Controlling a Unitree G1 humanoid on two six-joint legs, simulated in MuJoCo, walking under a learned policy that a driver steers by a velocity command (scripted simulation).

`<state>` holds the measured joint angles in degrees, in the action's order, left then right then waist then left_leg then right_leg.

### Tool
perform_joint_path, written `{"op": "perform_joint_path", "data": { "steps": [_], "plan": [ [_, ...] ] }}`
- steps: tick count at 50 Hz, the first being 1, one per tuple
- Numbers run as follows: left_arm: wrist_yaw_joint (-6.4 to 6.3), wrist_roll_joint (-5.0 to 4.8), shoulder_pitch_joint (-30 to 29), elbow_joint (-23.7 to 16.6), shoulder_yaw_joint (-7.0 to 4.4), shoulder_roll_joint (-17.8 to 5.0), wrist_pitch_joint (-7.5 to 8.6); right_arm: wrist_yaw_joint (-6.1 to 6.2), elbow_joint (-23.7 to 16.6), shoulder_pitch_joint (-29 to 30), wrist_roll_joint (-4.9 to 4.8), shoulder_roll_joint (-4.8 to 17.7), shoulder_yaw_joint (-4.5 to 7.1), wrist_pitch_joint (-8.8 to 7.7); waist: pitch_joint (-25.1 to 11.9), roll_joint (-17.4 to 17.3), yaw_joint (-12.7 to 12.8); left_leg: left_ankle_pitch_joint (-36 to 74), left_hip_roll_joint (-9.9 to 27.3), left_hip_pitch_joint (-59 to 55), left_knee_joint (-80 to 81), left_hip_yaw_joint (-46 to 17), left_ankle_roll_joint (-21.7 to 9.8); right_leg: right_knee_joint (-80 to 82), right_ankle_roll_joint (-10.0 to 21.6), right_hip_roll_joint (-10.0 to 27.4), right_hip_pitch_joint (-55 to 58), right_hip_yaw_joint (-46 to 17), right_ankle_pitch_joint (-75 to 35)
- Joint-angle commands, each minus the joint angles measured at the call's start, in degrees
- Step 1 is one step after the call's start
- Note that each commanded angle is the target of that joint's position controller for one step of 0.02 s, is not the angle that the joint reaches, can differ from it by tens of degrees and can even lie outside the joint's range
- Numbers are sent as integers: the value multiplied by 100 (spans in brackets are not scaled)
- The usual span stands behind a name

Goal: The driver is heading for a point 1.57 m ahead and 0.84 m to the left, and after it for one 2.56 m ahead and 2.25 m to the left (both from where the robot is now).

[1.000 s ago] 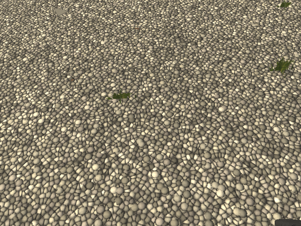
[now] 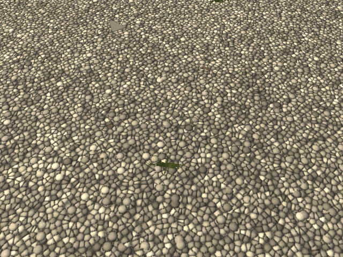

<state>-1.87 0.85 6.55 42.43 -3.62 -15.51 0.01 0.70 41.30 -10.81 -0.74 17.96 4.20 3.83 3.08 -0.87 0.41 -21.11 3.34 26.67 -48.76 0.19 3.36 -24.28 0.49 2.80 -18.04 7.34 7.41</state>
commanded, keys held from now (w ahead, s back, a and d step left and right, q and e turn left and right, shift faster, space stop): q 0.60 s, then w+q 0.32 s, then w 0.08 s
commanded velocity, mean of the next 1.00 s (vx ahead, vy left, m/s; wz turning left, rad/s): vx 0.11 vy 0.00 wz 0.58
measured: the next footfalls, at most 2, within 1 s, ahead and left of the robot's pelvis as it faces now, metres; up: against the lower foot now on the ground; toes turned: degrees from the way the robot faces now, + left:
left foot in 0.08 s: +0.05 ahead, +0.13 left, +0.00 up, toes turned +6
right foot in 0.56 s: +0.10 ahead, -0.09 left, +0.00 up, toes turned +26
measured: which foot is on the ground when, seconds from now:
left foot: up 0.00-0.06, down 0.08-0.56, up 0.58-1.00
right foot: down 0.00-0.08, up 0.10-0.54, down 0.56-1.00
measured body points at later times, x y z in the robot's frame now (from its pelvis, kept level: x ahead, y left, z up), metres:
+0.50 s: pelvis +0.01 +0.03 +0.00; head +0.05 +0.05 +0.45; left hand +0.10 +0.34 -0.10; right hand +0.24 -0.21 -0.08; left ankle +0.01 +0.12 -0.74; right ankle +0.07 -0.11 -0.71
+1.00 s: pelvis +0.06 +0.08 +0.00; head +0.07 +0.10 +0.45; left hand -0.07 +0.36 -0.12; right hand +0.37 -0.02 -0.07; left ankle +0.03 +0.22 -0.72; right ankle +0.07 -0.10 -0.74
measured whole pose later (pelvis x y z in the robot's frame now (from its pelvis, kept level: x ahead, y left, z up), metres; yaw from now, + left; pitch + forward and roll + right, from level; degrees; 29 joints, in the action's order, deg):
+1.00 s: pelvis +0.06 +0.08 +0.00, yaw +35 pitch +2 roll -1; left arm 0.5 -1.7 17.9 45.4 -4.9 -18.7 2.7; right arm -1.7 33.4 -9.6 -1.3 17.2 3.5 0.5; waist 0.0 -0.1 4.3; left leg -15.9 3.8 25.5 -37.5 1.5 -0.5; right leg -19.9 -3.1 5.0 -2.7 8.3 18.6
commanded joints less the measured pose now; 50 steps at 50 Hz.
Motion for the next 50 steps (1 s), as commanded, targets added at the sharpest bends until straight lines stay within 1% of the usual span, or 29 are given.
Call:
{"op": "perform_joint_path", "data": {
  "steps": [1, 2, 3, 4, 5, 6, 7, 8, 9, 10, 13, 17, 20, 23, 25, 27, 28, 29, 30, 31, 32, 33, 34, 37, 40, 44, 47, 48, 50],
  "plan": [
    [6, -100, -281, -317, -283, -1065, 38, -97, -376, -306, 4, 503, 144, -22, -932, 933, -140, 231, -41, -758, 720, 219, -227, 633, 1151, 1562, 649, -943, -805],
    [7, -163, -339, -285, -291, -1080, 16, -124, -332, -458, 11, 493, 165, -21, -922, 889, -263, 572, -132, -1076, 1275, 342, -356, 421, 985, 1506, 576, -810, -640],
    [8, -206, -224, -203, -280, -992, -3, -124, -259, -634, 30, 545, 208, -21, -912, 767, -314, 872, -272, -1485, 1762, 366, -523, 84, 722, 1353, 381, -622, -258],
    [31, -188, 67, -62, -244, -782, -31, -84, -242, -785, 58, 775, 288, -24, -728, 144, -297, 1532, -49, -1925, 2463, -215, -794, -716, 241, 1012, -166, -213, 476],
    [79, 88, 196, -241, -143, -430, -41, 44, -408, -768, 56, 1488, 431, -24, -596, -1790, -16, 3278, 1505, -2558, 2794, -2394, -1574, -2537, -455, 96, -1733, 373, 2599],
    [17, 70, -493, -468, -210, -644, -10, -5, -581, -705, 273, 1549, 401, -139, -671, -1513, -437, 3180, 1910, -1966, 3092, -3051, -2366, -3616, -476, -326, -2191, -642, 3163],
    [-22, -45, -636, -472, -264, -788, -18, -34, -579, -521, 331, 1388, 363, -262, -620, -981, -375, 2544, 1605, -1773, 3196, -2642, -2179, -4022, -355, -213, -2184, -973, 2691],
    [-65, -81, -455, -370, -303, -816, -44, -12, -605, -177, 215, 1232, 334, -337, -531, -746, -159, 2166, 1279, -1730, 3151, -2247, -1813, -4023, -284, -137, -2206, -1071, 2125],
    [-119, -39, -288, -221, -330, -824, -71, 19, -651, 54, 95, 1002, 266, -346, -576, -610, -69, 2023, 1096, -1760, 3092, -2037, -1566, -3987, -301, -92, -2172, -1114, 1798],
    [-139, 0, -199, -189, -346, -837, -78, 55, -686, 167, 46, 910, 217, -341, -604, -714, -7, 2284, 985, -1652, 3053, -1898, -1516, -4070, -353, -134, -2003, -1100, 1541],
    [-98, -72, -130, -197, -327, -722, -14, 128, -716, 11, 67, 799, 170, -322, -840, -656, -6, 2694, 809, -1909, 2947, -1815, -1540, -3880, -440, -280, -1819, -1130, 1167],
    [-41, -93, -388, -288, -248, -589, 34, 187, -743, -138, 27, 951, 239, -268, -803, -734, -158, 2378, 740, -2159, 2829, -2095, -1561, -2607, -547, -354, -1637, -1236, 1083],
    [30, -123, -402, -301, -238, -632, 72, 155, -812, -85, 41, 1033, 278, -221, -745, -829, -198, 2207, 711, -1867, 2794, -2415, -1636, -2009, -542, -450, -1130, -1263, 1251],
    [99, -157, -312, -299, -250, -697, 135, 103, -880, 33, 15, 1041, 293, -180, -779, -866, -192, 2506, 656, -1812, 2681, -2787, -1642, -1489, -480, -544, -711, -1294, 1384],
    [149, -171, -183, -289, -262, -726, 185, 89, -922, 136, -27, 1029, 297, -152, -838, -884, -132, 2784, 584, -1899, 2541, -3016, -1581, -952, -408, -574, -420, -1298, 1298],
    [186, -157, 164, -186, -296, -745, 228, 113, -985, 351, -115, 972, 282, -114, -880, -802, 120, 2565, 308, -1686, 2280, -2969, -1301, 291, -265, -526, 352, -1178, 329],
    [168, -106, 314, -153, -361, -958, 223, 131, -1006, 251, -105, 811, 241, -113, -986, -522, 93, 1732, 46, -1207, 1946, -2750, -1023, 536, -72, -2, 1044, -1478, -241],
    [121, -22, 244, -244, -408, -1296, 167, 106, -962, -144, -3, 456, 153, -121, -1085, 813, -196, -327, -670, -429, 694, -1820, -672, 606, 418, 1207, 1640, -2551, -1246],
    [149, 156, 193, -231, -427, -1440, 148, 110, -1104, -98, -55, 815, 281, -174, -721, 1763, -205, -1742, -1171, 573, -386, -1064, -366, 711, 1377, 1985, 1268, -3646, -1951],
    [131, 87, 38, -357, -352, -1139, 172, 113, -967, -253, 19, 1210, 398, -196, -700, 1134, -197, -1350, -703, 740, -1310, -1080, -193, 789, 1512, 2006, 1243, -3403, -1144],
    [95, 17, -110, -378, -279, -876, 170, 94, -872, -223, -12, 1231, 432, -174, -583, 895, -212, -816, -576, 902, -1517, -981, -149, 862, 1224, 1594, 1218, -2903, 31],
    [56, -65, -138, -397, -250, -809, 165, 93, -786, -245, -3, 1033, 394, -126, -468, 859, -176, -420, -496, 1127, -1630, -887, -78, 976, 984, 1254, 1321, -2593, 1092],
    [14, -140, -67, -360, -230, -796, 170, 65, -832, -148, 10, 916, 352, -114, -319, 955, -60, -147, -418, 1446, -1793, -815, -9, 1086, 965, 1229, 1433, -2525, 1442],
    [-57, -77, 402, -309, -235, -899, 196, -37, -1035, 293, -73, 652, 242, -225, -213, 973, 280, 211, -240, 1700, -1424, -409, 81, 1383, 958, 1154, 1670, -2113, 1742],
    [-34, -80, 695, -255, -275, -1032, 257, -84, -1172, 514, -41, 514, 175, -323, -212, 911, 444, 377, -51, 1716, -799, -312, 109, 1507, 1019, 1319, 1919, -1893, 1592],
    [80, -133, 685, -230, -347, -1238, 333, -192, -1267, 560, -40, 338, 72, -405, -65, 900, 406, 546, 112, 975, 174, -26, -69, 1599, 972, 1379, 1433, -1245, 1204],
    [200, -224, 732, -156, -381, -1330, 375, -243, -1285, 499, -57, 353, 50, -411, 8, 876, 335, 404, 81, 249, 774, 161, -290, 1498, 929, 1407, 1101, -927, 1055],
    [245, -268, 764, -108, -382, -1342, 372, -246, -1276, 422, -66, 364, 50, -413, 15, 844, 269, 383, 29, -1, 993, 219, -388, 1425, 922, 1459, 1044, -906, 1033],
    [303, -339, 671, -34, -346, -1293, 342, -234, -1053, -190, -52, 397, 99, -422, -108, 644, -161, 742, -269, -1201, 1734, 506, -641, 853, 789, 1386, 586, -619, 636]
  ]
}}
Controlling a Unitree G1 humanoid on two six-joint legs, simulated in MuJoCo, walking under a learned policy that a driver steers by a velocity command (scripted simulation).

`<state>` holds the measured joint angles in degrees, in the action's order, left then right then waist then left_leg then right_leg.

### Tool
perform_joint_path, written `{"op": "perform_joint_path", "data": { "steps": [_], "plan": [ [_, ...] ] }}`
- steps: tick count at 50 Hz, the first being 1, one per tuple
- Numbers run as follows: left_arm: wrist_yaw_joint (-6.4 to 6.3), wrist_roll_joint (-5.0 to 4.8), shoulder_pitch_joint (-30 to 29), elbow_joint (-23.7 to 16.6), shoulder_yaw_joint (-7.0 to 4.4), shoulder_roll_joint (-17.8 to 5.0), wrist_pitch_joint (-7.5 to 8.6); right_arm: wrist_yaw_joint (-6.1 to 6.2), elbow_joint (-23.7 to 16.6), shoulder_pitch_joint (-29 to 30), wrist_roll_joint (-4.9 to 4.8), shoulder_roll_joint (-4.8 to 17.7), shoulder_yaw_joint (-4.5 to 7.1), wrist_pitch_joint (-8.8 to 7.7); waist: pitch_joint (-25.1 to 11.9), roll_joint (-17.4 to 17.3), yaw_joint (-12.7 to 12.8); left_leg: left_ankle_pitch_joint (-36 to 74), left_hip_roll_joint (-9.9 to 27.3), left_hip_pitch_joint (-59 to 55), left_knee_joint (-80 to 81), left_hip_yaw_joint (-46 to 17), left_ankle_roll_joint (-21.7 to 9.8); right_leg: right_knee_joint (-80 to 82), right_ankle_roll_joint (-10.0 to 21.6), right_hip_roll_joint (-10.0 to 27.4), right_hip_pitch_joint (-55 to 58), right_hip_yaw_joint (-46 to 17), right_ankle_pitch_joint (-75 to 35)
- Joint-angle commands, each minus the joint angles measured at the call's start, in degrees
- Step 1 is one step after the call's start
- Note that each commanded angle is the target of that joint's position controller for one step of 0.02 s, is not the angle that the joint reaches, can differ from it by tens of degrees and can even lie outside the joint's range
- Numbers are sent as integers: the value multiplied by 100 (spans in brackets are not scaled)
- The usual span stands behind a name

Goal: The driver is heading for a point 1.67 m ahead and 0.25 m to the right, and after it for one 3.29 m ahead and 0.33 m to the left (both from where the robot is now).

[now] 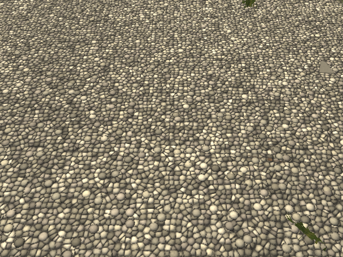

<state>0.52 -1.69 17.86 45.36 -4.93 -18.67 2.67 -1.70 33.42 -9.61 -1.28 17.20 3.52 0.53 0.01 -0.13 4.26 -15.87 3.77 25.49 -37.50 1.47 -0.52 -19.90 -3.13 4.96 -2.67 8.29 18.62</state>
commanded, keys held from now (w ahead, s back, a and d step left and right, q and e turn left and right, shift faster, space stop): w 0.48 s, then w+e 0.52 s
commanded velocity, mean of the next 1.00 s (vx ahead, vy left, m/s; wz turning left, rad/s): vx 0.48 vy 0.00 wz -0.08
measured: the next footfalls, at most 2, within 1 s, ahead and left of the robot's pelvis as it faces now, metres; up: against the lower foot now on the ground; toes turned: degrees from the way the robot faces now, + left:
left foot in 0.04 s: +0.10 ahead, +0.13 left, +0.00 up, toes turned +3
right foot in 0.54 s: +0.48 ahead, -0.04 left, +0.00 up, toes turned +2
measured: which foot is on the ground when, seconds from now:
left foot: up 0.00-0.02, down 0.04-0.54, up 0.56-1.00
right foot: down 0.00-0.04, up 0.06-0.52, down 0.54-1.00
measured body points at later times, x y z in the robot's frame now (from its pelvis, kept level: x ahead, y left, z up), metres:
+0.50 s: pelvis +0.25 +0.05 -0.01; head +0.29 +0.06 +0.44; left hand +0.47 +0.28 -0.09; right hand +0.25 -0.24 -0.12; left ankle +0.06 +0.13 -0.74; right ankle +0.45 -0.06 -0.72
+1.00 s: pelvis +0.55 +0.08 -0.01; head +0.58 +0.08 +0.44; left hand +0.62 +0.37 -0.12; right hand +0.75 -0.19 -0.07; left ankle +0.70 +0.19 -0.73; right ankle +0.44 -0.04 -0.74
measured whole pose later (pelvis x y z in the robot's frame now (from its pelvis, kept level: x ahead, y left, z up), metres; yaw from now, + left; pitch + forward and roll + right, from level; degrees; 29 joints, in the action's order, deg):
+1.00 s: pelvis +0.55 +0.08 -0.01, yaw -10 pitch +2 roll -2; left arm -0.4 -1.6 22.1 44.1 -4.1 -17.6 2.2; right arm -0.7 36.0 -3.4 -0.4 16.3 1.2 -6.3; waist 1.0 -1.8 5.6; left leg -1.9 1.4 27.3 -27.5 -5.3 2.3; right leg -26.1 1.2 -5.3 -5.9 -10.2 21.6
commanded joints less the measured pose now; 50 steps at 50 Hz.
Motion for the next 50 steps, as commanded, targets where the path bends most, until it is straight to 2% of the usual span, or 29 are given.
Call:
{"op": "perform_joint_path", "data": {
  "steps": [1, 2, 3, 4, 5, 6, 7, 8, 9, 11, 15, 19, 23, 25, 26, 27, 28, 29, 30, 31, 32, 33, 34, 37, 39, 42, 46, 49, 50],
  "plan": [
    [81, -19, -365, -280, -114, -742, 97, 53, -27, -1017, -18, 745, 325, -86, -158, 286, -881, 274, -528, -2233, 774, 380, -404, -535, 977, 915, -1351, -367, -1260],
    [86, 156, -463, -386, 45, -361, 133, 119, 135, -1878, -16, 1177, 478, -80, -622, -597, -1277, 53, 204, -3401, 1146, -781, -635, -2428, 565, 462, -2197, 158, -790],
    [70, 252, -479, -814, 170, -4, 254, 148, 1, -1968, 19, 1907, 539, -150, -994, -2151, -1007, -1025, 1626, -4246, 2103, -3981, -1628, -4445, 208, -447, -4198, -198, 1470],
    [77, 13, -734, -745, 22, -657, 341, 79, -53, -1836, 30, 1389, 407, -294, -956, -1144, -1214, -1522, 1838, -3977, 2467, -4319, -1854, -5254, 256, -269, -4682, -1045, 1323],
    [115, -123, -855, -789, -29, -798, 382, 49, -29, -1580, 76, 1105, 292, -380, -436, -1085, -1041, -1335, 1671, -3574, 2417, -3593, -1689, -5306, 425, -11, -4900, -1074, 823],
    [107, -63, -824, -697, -5, -727, 389, 32, -35, -1303, 84, 879, 219, -417, -185, -772, -882, -917, 1397, -3109, 2398, -2953, -1506, -5052, 493, 208, -4710, -1060, 286],
    [103, 65, -814, -634, -5, -677, 385, 32, -55, -1010, 95, 742, 161, -418, 12, -611, -727, -318, 1164, -2679, 2470, -2481, -1369, -4662, 475, 317, -4458, -1087, -117],
    [118, 114, -722, -564, -12, -630, 345, 48, -84, -828, 135, 645, 113, -429, 94, -577, -577, 233, 972, -2371, 2624, -2092, -1239, -4468, 462, 386, -4135, -1094, -465],
    [141, 115, -614, -506, 6, -545, 307, 73, -69, -779, 152, 705, 124, -462, 71, -685, -484, 823, 948, -2203, 2712, -1896, -1262, -4359, 398, 349, -3952, -1038, -710],
    [148, 144, -639, -446, 32, -456, 233, 111, 41, -812, 140, 720, 129, -520, 111, -433, -429, 1764, 840, -2190, 2813, -1434, -1265, -3998, 254, 287, -3992, -983, -1141],
    [160, 143, -1313, -614, 138, -201, 233, 192, 334, -1050, 106, 754, 127, -520, 297, -330, -584, 2327, 581, -2138, 2922, -777, -1049, -2516, 136, 74, -3883, -867, -2211],
    [281, 79, -2149, -857, 229, -61, 304, 240, 671, -1495, 62, 845, 154, -508, 589, -328, -869, 1967, 649, -2254, 3074, -648, -968, -1349, 268, -160, -3570, -718, -2862],
    [399, 92, -2445, -1021, 224, -145, 373, 263, 938, -1681, 24, 876, 183, -409, 632, -375, -820, 2727, 952, -3089, 2642, -706, -937, -803, 567, -305, -3653, -719, -2327],
    [385, 116, -2050, -938, 147, -319, 368, 305, 969, -1579, 45, 1006, 216, -351, 233, -604, -566, 4506, 960, -3463, 2036, -614, -823, -826, 762, -583, -3087, -497, -1794],
    [344, 120, -1590, -823, 65, -493, 342, 326, 971, -1531, 77, 1063, 227, -309, -172, -742, -338, 5675, 889, -3590, 1397, -502, -746, -913, 913, -798, -2464, -317, -1535],
    [287, 114, -761, -622, -44, -706, 311, 346, 954, -1415, 101, 1045, 199, -261, -729, -677, 122, 6185, 671, -3265, 289, -234, -562, -818, 1120, -883, -1225, -234, -1782],
    [218, 144, 221, -456, -117, -999, 258, 382, 838, -1487, 219, 892, 120, -270, -1520, -248, 449, 4670, 507, -1878, -1333, -172, -387, -1206, 1491, -20, 776, -1325, -2076],
    [249, 75, 612, -352, -226, -1391, 253, 241, 795, -2378, 257, 71, -114, -376, -2423, 1334, -82, -395, -691, 642, -3720, -306, 102, -851, 2689, 1450, 2999, -4514, -644],
    [230, -15, 632, -309, -96, -807, 228, 191, 806, -1809, 146, 588, -38, -539, -2433, 905, 269, -1524, -730, 1356, -4276, -973, 51, 63, 2536, 1411, 3027, -5395, 198],
    [175, 17, 144, -407, -57, -720, 205, 140, 518, -1057, -77, 840, 38, -662, -1317, 722, 242, -1116, -391, 1818, -4248, -950, -17, 291, 2231, 1250, 2174, -4529, 245],
    [140, 71, -220, -502, -32, -647, 193, 151, 403, -676, -60, 802, -8, -754, -756, 107, 78, -690, -140, 1683, -3851, -846, -76, 448, 2072, 1040, 1204, -3962, -203],
    [127, 121, -440, -549, -10, -573, 199, 173, 370, -529, 52, 758, 10, -789, -312, -123, -140, -472, 12, 1480, -3413, -768, -38, 564, 2038, 855, 375, -3554, -878],
    [106, 203, -534, -595, 23, -486, 219, 183, 373, -636, 123, 732, 27, -769, -233, -6, -358, -302, 149, 1081, -3154, -792, -8, 698, 2022, 676, -147, -3261, -1345],
    [53, 111, -594, -618, 2, -510, 225, 205, 365, -822, 205, 506, -21, -636, -88, 278, -604, -284, 233, 721, -2344, -624, 247, 970, 2108, 466, -995, -2726, -1863],
    [-2, 89, -493, -593, -56, -685, 231, 232, 203, -408, 244, 362, -91, -594, 83, 307, -511, 213, 198, 651, -1565, -486, 401, 1064, 2041, 313, -1429, -2389, -1921],
    [-67, 33, -234, -537, -109, -805, 169, 200, 40, 365, 206, 236, -151, -643, 146, 322, -197, 1594, -62, 203, -170, -433, 486, 922, 1706, 0, -1700, -2084, -1569],
    [-111, -42, 191, -444, -128, -819, 49, 129, -84, 787, 76, 448, -61, -718, 3, 453, -51, 1912, -260, -158, 681, -637, 478, 423, 1471, 187, -1210, -2588, -936],
    [-123, 12, 126, -495, -122, -738, -13, 111, -12, 382, 44, 661, 82, -774, -111, 607, -388, 1292, -263, -803, 1018, -611, 208, -275, 1220, 251, -989, -2990, -692],
    [-111, 47, 151, -518, -58, -531, -14, 140, 90, -91, 73, 782, 163, -792, -335, 578, -630, 1108, -159, -1533, 1159, -600, 31, -823, 1048, 11, -1165, -2870, -720]
  ]
}}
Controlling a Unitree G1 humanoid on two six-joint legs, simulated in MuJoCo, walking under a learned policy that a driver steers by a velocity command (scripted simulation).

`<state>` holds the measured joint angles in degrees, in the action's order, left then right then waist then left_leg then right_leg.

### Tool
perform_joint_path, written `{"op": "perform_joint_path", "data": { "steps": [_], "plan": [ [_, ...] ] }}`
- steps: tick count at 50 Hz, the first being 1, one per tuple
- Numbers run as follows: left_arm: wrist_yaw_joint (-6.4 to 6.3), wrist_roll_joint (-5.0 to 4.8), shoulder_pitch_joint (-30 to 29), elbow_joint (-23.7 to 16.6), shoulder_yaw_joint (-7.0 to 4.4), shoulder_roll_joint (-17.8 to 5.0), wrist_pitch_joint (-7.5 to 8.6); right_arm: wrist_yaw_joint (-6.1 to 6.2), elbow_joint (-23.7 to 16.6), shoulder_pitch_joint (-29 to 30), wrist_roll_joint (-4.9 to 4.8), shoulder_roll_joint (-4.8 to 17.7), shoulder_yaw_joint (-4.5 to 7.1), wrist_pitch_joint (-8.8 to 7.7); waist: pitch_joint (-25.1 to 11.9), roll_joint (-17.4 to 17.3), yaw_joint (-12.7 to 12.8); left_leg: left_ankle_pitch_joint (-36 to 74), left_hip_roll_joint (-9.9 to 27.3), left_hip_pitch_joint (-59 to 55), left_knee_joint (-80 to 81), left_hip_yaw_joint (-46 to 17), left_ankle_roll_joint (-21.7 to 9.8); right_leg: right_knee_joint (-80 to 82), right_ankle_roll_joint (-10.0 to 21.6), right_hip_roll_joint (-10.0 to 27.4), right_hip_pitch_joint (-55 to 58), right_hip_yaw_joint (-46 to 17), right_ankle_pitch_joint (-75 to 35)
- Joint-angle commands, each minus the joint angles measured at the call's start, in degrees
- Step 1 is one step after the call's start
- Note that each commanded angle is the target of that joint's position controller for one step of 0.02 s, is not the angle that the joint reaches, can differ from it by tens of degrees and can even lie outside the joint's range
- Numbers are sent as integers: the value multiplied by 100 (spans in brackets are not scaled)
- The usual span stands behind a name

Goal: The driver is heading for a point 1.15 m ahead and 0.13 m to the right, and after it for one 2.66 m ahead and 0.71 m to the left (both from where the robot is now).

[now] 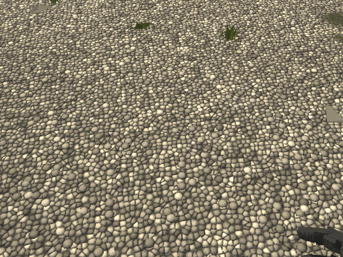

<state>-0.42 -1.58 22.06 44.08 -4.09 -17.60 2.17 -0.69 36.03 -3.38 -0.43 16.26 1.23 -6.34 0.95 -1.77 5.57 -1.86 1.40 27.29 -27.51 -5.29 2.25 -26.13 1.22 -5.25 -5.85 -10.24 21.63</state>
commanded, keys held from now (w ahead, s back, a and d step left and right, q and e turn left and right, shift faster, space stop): w+e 0.38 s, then w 0.28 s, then w+q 0.34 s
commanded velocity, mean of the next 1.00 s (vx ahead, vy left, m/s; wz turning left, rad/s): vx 0.50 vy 0.00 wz -0.24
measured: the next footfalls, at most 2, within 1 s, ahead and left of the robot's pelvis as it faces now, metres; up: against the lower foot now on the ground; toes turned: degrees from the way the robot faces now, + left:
left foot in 0.02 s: +0.17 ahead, +0.14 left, +0.00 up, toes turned -4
right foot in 0.52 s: +0.40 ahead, -0.18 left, +0.00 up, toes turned -20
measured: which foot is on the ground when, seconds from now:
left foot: up 0.00-0.00, down 0.02-0.52, up 0.54-1.00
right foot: down 0.00-0.02, up 0.04-0.50, down 0.52-1.00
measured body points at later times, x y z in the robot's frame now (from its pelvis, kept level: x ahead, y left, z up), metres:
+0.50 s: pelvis +0.25 -0.02 -0.01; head +0.29 -0.04 +0.44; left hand +0.56 +0.12 -0.07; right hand +0.16 -0.31 -0.13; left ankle +0.13 +0.14 -0.73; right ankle +0.36 -0.17 -0.72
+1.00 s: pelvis +0.52 -0.11 +0.00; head +0.55 -0.12 +0.45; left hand +0.63 +0.16 -0.12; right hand +0.65 -0.39 -0.10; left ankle +0.73 -0.03 -0.70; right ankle +0.36 -0.16 -0.73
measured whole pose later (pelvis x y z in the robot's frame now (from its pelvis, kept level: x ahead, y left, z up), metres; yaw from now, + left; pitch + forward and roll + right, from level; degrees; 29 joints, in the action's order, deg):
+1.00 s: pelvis +0.52 -0.11 +0.00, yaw -12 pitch +2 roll -2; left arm 0.1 -0.1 18.0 46.3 -3.5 -16.2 3.9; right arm -3.0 42.4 -7.3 -1.1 15.2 1.9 -3.5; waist 1.1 -2.6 3.6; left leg 2.7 3.7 36.1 -34.2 -0.3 -1.7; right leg -11.4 2.0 -3.7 6.0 7.7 19.3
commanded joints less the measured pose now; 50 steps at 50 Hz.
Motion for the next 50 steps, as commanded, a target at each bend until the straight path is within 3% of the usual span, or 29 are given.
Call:
{"op": "perform_joint_path", "data": {
  "steps": [1, 2, 3, 4, 5, 6, 8, 10, 13, 17, 21, 22, 24, 25, 26, 27, 28, 29, 30, 31, 32, 33, 34, 36, 39, 42, 44, 48, 50],
  "plan": [
    [18, 120, -225, -489, 10, -210, 60, 87, -110, -1505, 88, 1192, 489, -118, -1130, 124, -1093, -814, 1014, -2944, 200, -803, -627, -1773, 385, 649, -1372, -554, -424],
    [29, 9, 484, -708, 130, 155, 140, 79, 26, -1917, 178, 1696, 605, -20, -1776, -1657, -796, -1960, 2275, -4503, 733, -3324, -1500, -3652, 64, -44, -3181, 239, 1332],
    [7, -127, 459, -637, 33, -416, 143, 32, 73, -1932, 93, 1309, 554, 10, -1549, -1461, -896, -3309, 2390, -4361, 1075, -4160, -1622, -4575, -9, 384, -4008, 147, 1125],
    [-6, -105, -79, -658, -74, -776, 104, 44, 14, -1690, 64, 911, 448, 19, -887, -803, -1040, -3170, 2099, -3822, 1129, -3248, -1387, -4850, -37, 585, -4161, 148, 559],
    [-17, -28, -407, -713, -94, -774, 67, 46, 10, -1413, 95, 747, 385, 34, -531, -434, -983, -2266, 1819, -3246, 1131, -2372, -1228, -4777, -79, 755, -4007, 275, 115],
    [-4, 27, -580, -776, -110, -716, 48, 45, 46, -1208, 119, 592, 335, 49, -263, -405, -886, -1552, 1570, -2800, 1232, -1771, -1173, -4521, -113, 886, -3867, 268, -175],
    [60, -16, -606, -840, -111, -522, -24, 67, 127, -1062, 135, 495, 315, 22, -58, -611, -721, -830, 1320, -2287, 1505, -968, -1099, -4196, -143, 1065, -3482, 366, -462],
    [86, -5, -716, -914, -73, -328, -91, 69, 235, -1094, 91, 563, 357, -24, 10, -506, -689, -328, 1324, -2183, 1688, -519, -1197, -3926, -192, 1093, -3492, 457, -628],
    [122, 40, -1055, -1060, -27, -215, -115, 86, 406, -1166, 88, 763, 436, -26, 86, -285, -726, 259, 1423, -2339, 1814, -23, -1294, -3184, -262, 1139, -3697, 472, -1135],
    [263, 33, -1686, -1199, 37, -110, -47, 123, 576, -1225, 49, 949, 481, 43, 226, -180, -926, 513, 1307, -2439, 1853, 754, -1138, -1923, -167, 1071, -3389, 799, -2144],
    [373, 14, -2276, -1442, 68, -80, -16, 108, 832, -1583, -66, 1102, 525, 136, 430, -118, -1059, 852, 1455, -2827, 1749, 1060, -1049, -1174, 78, 931, -3159, 1066, -1950],
    [388, 22, -2320, -1487, 55, -112, -9, 97, 891, -1638, -100, 1142, 536, 168, 431, -133, -1013, 1255, 1508, -2964, 1627, 1105, -1032, -1039, 181, 845, -3045, 1134, -1708],
    [381, 77, -2061, -1483, -43, -307, -13, 103, 954, -1636, -156, 1324, 579, 218, 144, -310, -724, 3116, 1536, -3167, 976, 1264, -964, -852, 430, 503, -2326, 1387, -1178],
    [355, 97, -1466, -1341, -161, -509, -30, 115, 982, -1583, -171, 1375, 577, 252, -231, -317, -318, 3878, 1437, -3094, 185, 1429, -863, -609, 593, 290, -1440, 1507, -1243],
    [282, 86, -568, -1073, -320, -780, -56, 139, 989, -1592, -156, 1268, 517, 258, -709, -222, 147, 3806, 1226, -2491, -911, 1620, -696, -347, 763, 140, -2, 1498, -1658],
    [158, 83, 342, -887, -455, -1269, -117, 146, 838, -1665, 58, 889, 355, 218, -1402, 580, 400, 1182, 914, -918, -2802, 1659, -455, -577, 1093, 1243, 1878, -5, -2099],
    [167, 82, 98, -947, -419, -1639, -59, 64, 681, -2308, 97, 325, 152, 93, -2218, 1625, -275, -3329, -129, 954, -4559, 874, -177, 226, 2111, 2612, 3062, -3128, -971],
    [202, 73, 159, -964, -297, -1100, 1, 12, 720, -1657, -134, 933, 298, -13, -2176, 844, 170, -3172, 48, 1415, -5025, 56, -209, 701, 1995, 2628, 2803, -3172, -497],
    [218, 85, -113, -885, -223, -913, 63, -3, 516, -1150, -271, 1020, 329, -62, -1223, 802, 114, -2678, 266, 1786, -4913, 175, -283, 791, 1742, 2389, 2072, -2203, -872],
    [220, 69, -453, -855, -168, -761, 101, 45, 532, -1023, -186, 920, 302, -81, -752, 431, -122, -2158, 520, 1609, -4495, 214, -309, 848, 1529, 2116, 1253, -1522, -1435],
    [226, 115, -748, -866, -118, -597, 126, 75, 574, -1020, -59, 901, 324, -65, -474, 420, -327, -1843, 655, 1308, -4134, 223, -274, 976, 1428, 1911, 589, -1060, -2002],
    [222, 183, -897, -894, -68, -454, 155, 69, 649, -1221, -25, 842, 324, 0, -414, 467, -524, -1563, 754, 951, -4015, 163, -266, 1190, 1382, 1764, 195, -786, -2257],
    [213, 202, -948, -864, -80, -468, 199, 52, 716, -1427, -50, 740, 308, 68, -457, 617, -635, -1459, 776, 726, -3909, 160, -199, 1355, 1476, 1815, -36, -643, -2464],
    [201, 178, -958, -717, -90, -480, 301, 45, 776, -1455, -48, 595, 280, 197, -275, 499, -709, -1196, 810, 757, -3598, 184, -66, 1616, 1479, 1783, -311, -132, -2767],
    [137, 223, -789, -489, -105, -537, 359, 57, 649, -973, -40, 478, 249, 257, 15, 402, -569, -222, 763, 1149, -2781, 101, -2, 1811, 1277, 1647, -296, 497, -2862],
    [93, 230, -720, -368, -106, -613, 370, -24, 540, -525, -79, 373, 208, 204, 181, 425, -364, 796, 534, 956, -1651, 189, -98, 1957, 1017, 1513, -257, 1050, -2604],
    [70, 201, -562, -239, -124, -690, 365, -84, 406, -173, -88, 305, 171, 185, 318, 394, -205, 1068, 440, 951, -1163, 299, -172, 2040, 959, 1631, -32, 1197, -2515],
    [32, 131, -294, 11, -164, -754, 226, -244, 108, 271, -80, 296, 151, 173, 452, 327, -66, 595, 317, 1390, -638, 418, -398, 1685, 858, 1941, 1010, 1390, -3081],
    [-17, 109, -355, 36, -194, -850, 127, -319, -18, 250, -64, 364, 183, 182, 331, 436, -189, -19, 133, 1237, -548, 660, -570, 1199, 733, 2018, 1359, 1519, -4323]
  ]
}}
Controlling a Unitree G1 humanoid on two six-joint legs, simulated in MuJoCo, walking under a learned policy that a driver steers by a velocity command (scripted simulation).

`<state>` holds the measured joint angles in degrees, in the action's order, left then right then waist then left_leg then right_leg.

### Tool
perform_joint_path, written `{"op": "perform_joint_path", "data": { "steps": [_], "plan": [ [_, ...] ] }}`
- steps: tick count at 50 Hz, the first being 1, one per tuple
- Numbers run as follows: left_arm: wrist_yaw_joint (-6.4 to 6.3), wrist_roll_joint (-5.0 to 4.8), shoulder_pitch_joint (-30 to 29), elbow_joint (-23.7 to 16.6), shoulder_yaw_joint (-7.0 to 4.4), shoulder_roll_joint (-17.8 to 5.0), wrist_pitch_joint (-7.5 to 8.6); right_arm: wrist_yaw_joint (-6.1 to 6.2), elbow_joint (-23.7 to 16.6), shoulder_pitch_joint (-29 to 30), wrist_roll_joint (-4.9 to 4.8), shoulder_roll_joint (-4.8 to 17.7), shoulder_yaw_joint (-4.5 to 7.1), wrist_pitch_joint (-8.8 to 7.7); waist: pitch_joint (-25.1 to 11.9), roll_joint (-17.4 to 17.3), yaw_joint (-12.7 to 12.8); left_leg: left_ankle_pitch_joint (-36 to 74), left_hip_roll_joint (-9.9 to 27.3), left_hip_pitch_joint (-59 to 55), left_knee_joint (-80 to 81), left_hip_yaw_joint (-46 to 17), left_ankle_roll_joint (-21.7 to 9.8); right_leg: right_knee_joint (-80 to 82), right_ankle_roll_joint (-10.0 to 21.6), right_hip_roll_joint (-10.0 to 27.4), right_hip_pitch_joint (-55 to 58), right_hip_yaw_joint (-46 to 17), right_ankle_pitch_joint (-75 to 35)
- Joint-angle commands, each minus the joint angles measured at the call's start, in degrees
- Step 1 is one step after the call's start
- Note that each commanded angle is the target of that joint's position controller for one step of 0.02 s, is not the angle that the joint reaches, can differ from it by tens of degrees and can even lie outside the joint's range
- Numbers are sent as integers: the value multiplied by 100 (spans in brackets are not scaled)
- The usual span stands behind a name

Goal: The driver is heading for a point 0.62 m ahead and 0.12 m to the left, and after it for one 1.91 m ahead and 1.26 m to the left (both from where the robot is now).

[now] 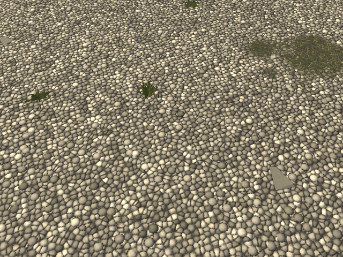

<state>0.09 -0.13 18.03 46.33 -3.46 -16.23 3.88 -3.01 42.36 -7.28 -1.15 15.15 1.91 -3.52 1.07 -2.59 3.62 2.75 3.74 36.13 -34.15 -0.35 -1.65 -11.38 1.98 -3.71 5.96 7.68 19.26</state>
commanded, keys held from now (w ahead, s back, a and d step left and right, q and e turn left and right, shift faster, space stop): w+q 0.40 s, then w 0.26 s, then w+q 0.34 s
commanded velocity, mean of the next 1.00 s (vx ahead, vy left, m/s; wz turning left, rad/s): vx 0.50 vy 0.00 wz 0.42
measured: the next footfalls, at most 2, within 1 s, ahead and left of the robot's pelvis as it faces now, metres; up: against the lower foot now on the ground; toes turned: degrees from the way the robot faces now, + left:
left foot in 0.08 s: +0.22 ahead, +0.11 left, +0.00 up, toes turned +4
right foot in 0.54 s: +0.52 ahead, -0.05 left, +0.00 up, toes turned +20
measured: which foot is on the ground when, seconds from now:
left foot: up 0.00-0.06, down 0.08-0.54, up 0.56-1.00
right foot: down 0.00-0.06, up 0.08-0.52, down 0.54-1.00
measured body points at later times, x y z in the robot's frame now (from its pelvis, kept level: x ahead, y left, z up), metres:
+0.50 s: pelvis +0.30 +0.02 +0.00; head +0.32 +0.04 +0.45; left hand +0.45 +0.31 -0.07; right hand +0.43 -0.25 -0.10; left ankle +0.18 +0.11 -0.73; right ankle +0.48 -0.07 -0.71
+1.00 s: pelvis +0.55 +0.08 +0.00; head +0.58 +0.10 +0.45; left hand +0.43 +0.34 -0.12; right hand +0.85 -0.02 -0.08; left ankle +0.65 +0.29 -0.70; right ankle +0.48 -0.06 -0.73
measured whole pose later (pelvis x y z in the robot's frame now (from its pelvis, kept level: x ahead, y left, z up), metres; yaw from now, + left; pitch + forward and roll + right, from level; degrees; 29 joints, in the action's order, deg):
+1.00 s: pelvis +0.55 +0.08 +0.00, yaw +27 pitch +2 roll -2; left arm 0.1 -0.4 20.5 49.4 -2.9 -16.3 4.5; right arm -2.5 36.5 -6.1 -1.3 15.0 2.6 -2.4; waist 1.1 -2.3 5.5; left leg 1.0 3.5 37.0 -36.3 -1.2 -1.5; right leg -12.2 0.7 -1.7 4.3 7.8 18.5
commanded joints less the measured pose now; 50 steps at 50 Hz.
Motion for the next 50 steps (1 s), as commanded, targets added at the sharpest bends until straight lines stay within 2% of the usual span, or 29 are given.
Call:
{"op": "perform_joint_path", "data": {
  "steps": [1, 2, 3, 4, 5, 6, 7, 8, 9, 10, 13, 16, 19, 23, 25, 26, 27, 28, 29, 30, 31, 32, 33, 34, 36, 39, 45, 48, 50],
  "plan": [
    [-108, -39, -10, -210, -282, -1077, -91, -99, -675, 481, 18, 569, 163, -78, 113, 645, -119, -819, -290, 20, 69, 368, -285, -692, 578, 1852, 272, -184, -5158],
    [-152, -33, -54, -235, -298, -1150, -145, -93, -636, 100, 27, 721, 249, -48, -195, 761, -347, -1108, -509, -530, 13, 539, -410, -1341, 493, 1810, 286, -92, -6113],
    [-199, -36, -138, -268, -285, -1155, -197, -56, -482, -656, 22, 965, 392, -34, -622, 708, -782, -974, -743, -1603, 235, 614, -589, -2415, 336, 1650, -43, 91, -6421],
    [-248, 9, -101, -360, -220, -1053, -175, 32, -320, -1576, 6, 1357, 564, 4, -1177, 335, -1218, -717, -342, -3344, 375, -211, -908, -3982, 114, 1440, -1249, 128, -5194],
    [-125, 167, 569, -615, 49, -254, -18, 73, -313, -1782, -35, 1937, 690, -7, -1837, -1157, -706, -1554, 1193, -5612, 607, -3336, -2054, -6214, -304, 258, -3958, -111, -152],
    [-19, 57, 152, -587, 27, -573, 212, 82, -406, -1914, -32, 1447, 544, -37, -2443, -705, -1026, -2001, 1506, -6146, 1428, -4744, -2238, -6930, -250, 0, -4760, -1316, 1344],
    [62, -179, -421, -788, -56, -877, 353, 106, -403, -1710, 29, 1198, 466, -49, -1652, -417, -1120, -1810, 1337, -5655, 1574, -3844, -1896, -6901, -123, 350, -5218, -1479, 906],
    [60, -171, -657, -883, -13, -807, 432, 125, -466, -1363, 25, 1116, 442, -56, -1103, 86, -925, -1375, 1114, -4823, 1606, -3186, -1709, -6424, -64, 602, -5136, -1406, 459],
    [16, -7, -861, -868, -37, -773, 431, 125, -527, -1007, 20, 936, 380, -38, -565, 499, -718, -724, 840, -3961, 1747, -2592, -1506, -5849, -78, 778, -4872, -1289, 208],
    [5, 37, -674, -900, -75, -809, 382, 159, -625, -805, 100, 902, 354, -45, -511, 126, -458, -179, 790, -3398, 1856, -2414, -1601, -5628, -155, 881, -4456, -1341, 42],
    [-15, 95, -429, -835, -59, -663, 198, 224, -691, -606, 74, 919, 367, -49, -340, 44, -228, 337, 518, -2488, 2093, -1893, -1609, -4887, -458, 931, -4010, -1178, -110],
    [-37, 121, -1037, -1003, 39, -430, 148, 324, -604, -777, 26, 1125, 432, -27, -155, -17, -417, 248, 206, -2010, 2116, -1442, -1387, -3586, -656, 768, -3843, -1046, -1179],
    [13, 50, -1645, -1114, 72, -374, 197, 378, -506, -1032, -4, 1152, 445, 43, -162, -182, -705, -467, 41, -1890, 2000, -1419, -1125, -2422, -685, 464, -3352, -1015, -2267],
    [112, -18, -1800, -1150, -14, -607, 293, 393, -344, -1323, -22, 1023, 411, 83, -193, -320, -756, -1014, 391, -2554, 1541, -1947, -980, -1822, -488, 468, -3203, -1220, -2252],
    [131, -13, -1573, -1107, -73, -697, 342, 385, -310, -1288, 15, 1004, 410, 98, -154, -459, -594, -828, 526, -2779, 1238, -2139, -882, -1689, -267, 485, -2951, -1147, -1821],
    [113, 10, -1234, -1010, -126, -753, 361, 373, -316, -1248, 32, 924, 385, 109, -238, -469, -399, -488, 400, -2786, 929, -2096, -789, -1503, -119, 426, -2488, -1021, -1685],
    [80, 74, -689, -921, -207, -930, 391, 351, -348, -1256, 60, 709, 304, 96, -660, -323, -134, -189, 107, -2641, 104, -1847, -615, -1495, 124, 687, -1589, -1218, -1618],
    [59, 144, 71, -859, -302, -1327, 399, 348, -428, -1600, 138, 408, 185, 65, -1478, 575, 1, -1349, -402, -1715, -1574, -1359, -348, -1603, 637, 1704, -2, -2468, -1538],
    [131, 78, 591, -530, -414, -1603, 308, 355, -462, -2194, -48, 283, 129, 5, -1818, 2316, -153, -3574, -977, 64, -3219, -816, -12, -749, 1446, 2572, 1140, -5026, 188],
    [160, -67, 511, -584, -283, -1075, 299, 370, -374, -1856, -99, 830, 228, -8, -1235, 1455, 30, -3446, -664, 732, -3814, -1133, -4, -448, 1318, 2526, 844, -5263, 1427],
    [141, -57, 213, -619, -202, -822, 267, 366, -486, -1201, -75, 1014, 283, -5, -583, 925, 103, -2929, -460, 907, -3894, -998, -23, -418, 1100, 2325, 230, -4419, 1192],
    [134, 11, -40, -663, -147, -728, 238, 367, -569, -851, 8, 946, 263, -8, -274, 594, 27, -2556, -268, 781, -3724, -788, -13, -347, 1024, 2078, -353, -3765, 471],
    [124, 47, -195, -641, -107, -634, 219, 346, -633, -695, 76, 851, 264, -34, -66, 549, -83, -2261, -82, 688, -3391, -705, 0, -227, 1039, 1891, -756, -3371, -80],
    [101, 91, -283, -631, -75, -556, 229, 317, -616, -768, 51, 757, 261, -37, -73, 743, -203, -2072, 53, 409, -3171, -690, 16, -126, 983, 1757, -997, -2996, -514],
    [81, 55, -252, -545, -70, -509, 268, 289, -543, -880, -6, 590, 236, 7, -145, 886, -243, -1936, 99, 224, -2862, -600, 72, 44, 964, 1636, -1119, -2426, -1085],
    [49, 33, -110, -366, -138, -730, 296, 291, -672, -528, 21, 447, 192, 52, -15, 694, -170, -1421, 132, 525, -2215, -626, 178, 272, 1025, 1730, -1081, -1868, -1811],
    [-13, 7, 49, -104, -138, -846, 216, 147, -904, 288, 4, 280, 128, 7, 180, 622, 109, 135, 62, 230, -629, -225, 150, 371, 749, 1575, -945, -709, -2407],
    [-26, -37, 276, 69, -154, -918, 123, 41, -1123, 708, -23, 250, 115, 11, 361, 548, 213, 32, 3, 324, -206, -50, 22, 236, 681, 1750, -502, -498, -2607],
    [-42, -73, 298, 121, -182, -998, 35, -31, -1261, 826, -21, 308, 144, 17, 377, 574, 146, -432, -106, 288, -33, 132, -133, -69, 593, 1868, -151, -362, -3380]
  ]
}}
Velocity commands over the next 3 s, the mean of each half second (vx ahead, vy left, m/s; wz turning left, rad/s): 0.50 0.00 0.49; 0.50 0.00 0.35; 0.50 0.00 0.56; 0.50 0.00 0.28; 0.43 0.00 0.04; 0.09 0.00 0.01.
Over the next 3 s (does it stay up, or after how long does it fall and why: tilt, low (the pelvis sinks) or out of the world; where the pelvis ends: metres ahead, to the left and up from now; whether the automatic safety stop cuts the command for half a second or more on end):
stays up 1.19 0.73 0.00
